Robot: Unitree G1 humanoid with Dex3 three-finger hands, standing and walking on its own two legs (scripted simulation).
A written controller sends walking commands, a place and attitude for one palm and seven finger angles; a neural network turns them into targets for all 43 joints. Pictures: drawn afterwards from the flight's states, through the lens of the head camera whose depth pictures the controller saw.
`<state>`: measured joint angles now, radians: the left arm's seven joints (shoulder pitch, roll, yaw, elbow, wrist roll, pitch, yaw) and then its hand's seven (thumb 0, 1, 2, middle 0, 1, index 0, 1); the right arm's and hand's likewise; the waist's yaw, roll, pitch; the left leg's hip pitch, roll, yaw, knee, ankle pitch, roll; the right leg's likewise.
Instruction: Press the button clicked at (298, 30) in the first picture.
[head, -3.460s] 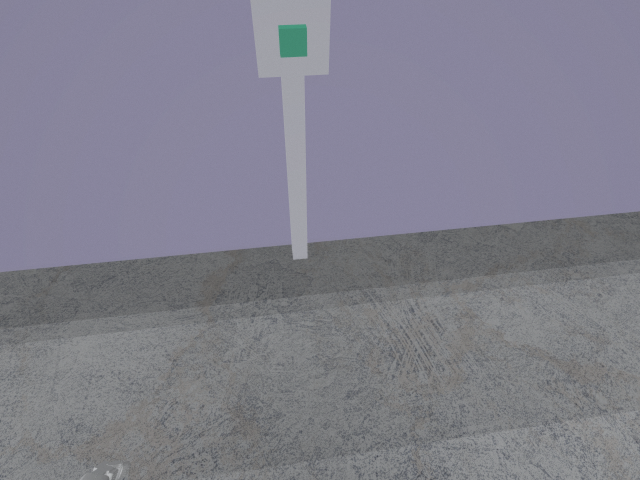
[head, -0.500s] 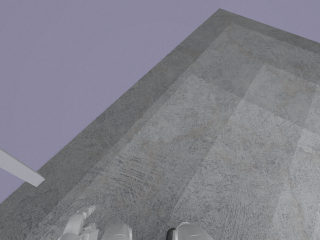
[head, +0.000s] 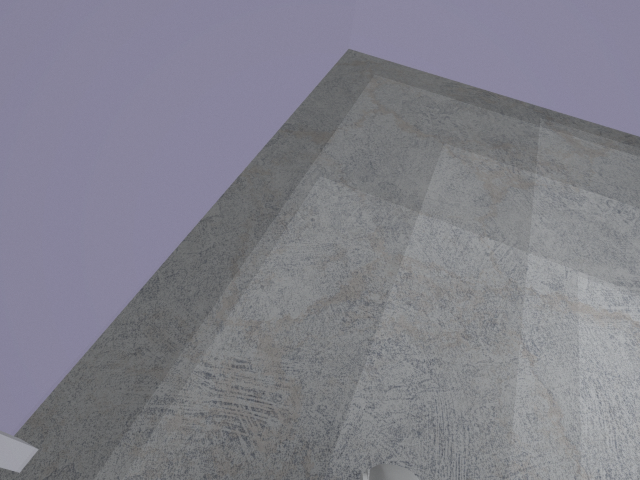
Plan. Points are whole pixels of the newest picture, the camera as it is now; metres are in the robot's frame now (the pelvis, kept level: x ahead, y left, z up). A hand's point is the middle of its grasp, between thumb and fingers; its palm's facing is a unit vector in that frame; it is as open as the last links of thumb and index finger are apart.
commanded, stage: walk to a spot facing it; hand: left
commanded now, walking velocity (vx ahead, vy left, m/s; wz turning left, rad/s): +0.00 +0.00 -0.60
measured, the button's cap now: out of the picture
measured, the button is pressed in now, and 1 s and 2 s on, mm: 0 0 0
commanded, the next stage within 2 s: turn to face it in 1.06 s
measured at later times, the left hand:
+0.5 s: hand (243, 455) +0.17 +0.11 -0.16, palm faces -0.29 -0.93 -0.24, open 7.4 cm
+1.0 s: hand (263, 375) +0.29 +0.11 -0.18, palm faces -0.54 -0.83 -0.16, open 7.4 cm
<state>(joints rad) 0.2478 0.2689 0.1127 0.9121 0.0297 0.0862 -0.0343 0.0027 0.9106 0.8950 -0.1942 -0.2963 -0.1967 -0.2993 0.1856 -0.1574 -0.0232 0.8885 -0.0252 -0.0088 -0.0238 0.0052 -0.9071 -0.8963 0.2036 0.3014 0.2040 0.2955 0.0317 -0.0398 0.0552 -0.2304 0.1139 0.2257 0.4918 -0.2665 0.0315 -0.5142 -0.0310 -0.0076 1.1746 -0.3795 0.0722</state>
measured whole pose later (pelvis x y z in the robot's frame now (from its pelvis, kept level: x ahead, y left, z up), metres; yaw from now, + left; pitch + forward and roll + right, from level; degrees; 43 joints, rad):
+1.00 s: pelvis +0.12 -0.02 +0.00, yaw -36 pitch +0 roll -2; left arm 0.20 0.24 0.10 0.95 0.03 0.07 -0.04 0.00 0.91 0.90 -0.19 -0.30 -0.20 -0.30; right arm 0.29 -0.16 -0.02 0.97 -0.02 -0.03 -0.03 0.01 -0.91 -0.90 0.20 0.30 0.20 0.30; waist 0.01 -0.04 0.08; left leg -0.12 0.12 0.30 0.44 -0.31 0.03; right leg -0.55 -0.07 -0.06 1.08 -0.30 0.06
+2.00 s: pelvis +0.16 -0.09 -0.01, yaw -22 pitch +1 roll -1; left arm 0.15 0.24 0.08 0.92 0.01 0.06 0.02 0.00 0.91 0.90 -0.19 -0.30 -0.20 -0.30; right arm 0.21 -0.23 -0.07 0.93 -0.03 0.03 0.01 0.01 -0.91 -0.90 0.20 0.30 0.20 0.30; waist -0.03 0.02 0.05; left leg -0.35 -0.04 -0.06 0.48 -0.14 0.03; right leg -0.39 -0.04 0.00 0.85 -0.43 0.08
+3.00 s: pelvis +0.10 -0.12 -0.01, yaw +16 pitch +0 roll +1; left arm 0.14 0.20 0.04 0.84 0.02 0.01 0.01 0.00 0.91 0.89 -0.20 -0.30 -0.20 -0.30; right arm 0.21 -0.25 -0.08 0.92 -0.02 0.06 0.01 0.01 -0.91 -0.90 0.20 0.30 0.20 0.30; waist -0.03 0.05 0.06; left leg -0.38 -0.06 -0.12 0.74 -0.41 -0.02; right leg -0.29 -0.03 -0.06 0.59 -0.30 0.01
